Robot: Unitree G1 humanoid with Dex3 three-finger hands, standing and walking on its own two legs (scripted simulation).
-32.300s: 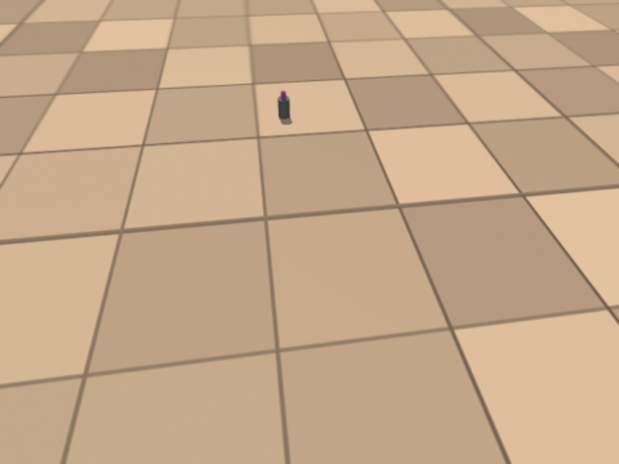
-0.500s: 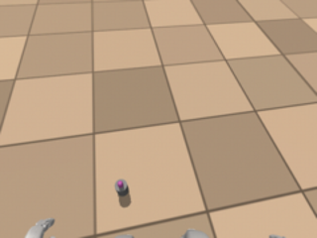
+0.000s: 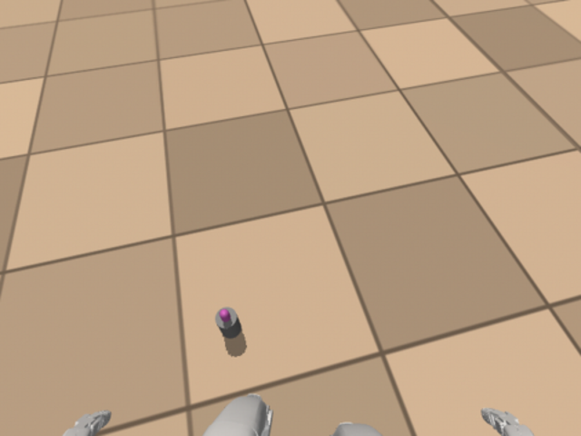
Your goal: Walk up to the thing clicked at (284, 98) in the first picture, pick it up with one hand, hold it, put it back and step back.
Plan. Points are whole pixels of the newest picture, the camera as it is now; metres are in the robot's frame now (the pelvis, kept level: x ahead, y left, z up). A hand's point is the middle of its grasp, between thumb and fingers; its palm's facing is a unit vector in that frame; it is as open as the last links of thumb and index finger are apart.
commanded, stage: step back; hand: left
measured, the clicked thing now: (227, 320) +0.47 +0.23 -0.67
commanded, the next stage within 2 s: none
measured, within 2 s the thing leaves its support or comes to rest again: neither
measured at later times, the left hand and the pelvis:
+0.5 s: hand out of the picture -0.04 +0.29 -0.15, palm faces +0.02 -0.93 -0.36, open 7.4 cm; pelvis -0.13 +0.01 +0.01, yaw +0 degrees
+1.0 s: hand out of the picture -0.18 +0.25 -0.14, palm faces +0.05 -0.91 -0.41, open 7.4 cm; pelvis -0.30 -0.03 -0.01, yaw +4 degrees
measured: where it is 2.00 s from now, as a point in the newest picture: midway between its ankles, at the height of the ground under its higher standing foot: outside the picture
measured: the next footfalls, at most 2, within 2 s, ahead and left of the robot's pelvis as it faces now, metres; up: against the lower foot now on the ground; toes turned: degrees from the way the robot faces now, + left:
left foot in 0.22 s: -0.03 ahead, +0.12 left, +0.00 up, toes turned +1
right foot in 0.66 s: -0.19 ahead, -0.15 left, +0.00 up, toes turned +0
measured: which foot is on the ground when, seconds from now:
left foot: up 0.00-0.20, down 0.22-0.70, up 0.72-0.98, down 1.00-1.00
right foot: down 0.00-0.24, up 0.26-0.64, down 0.66-1.00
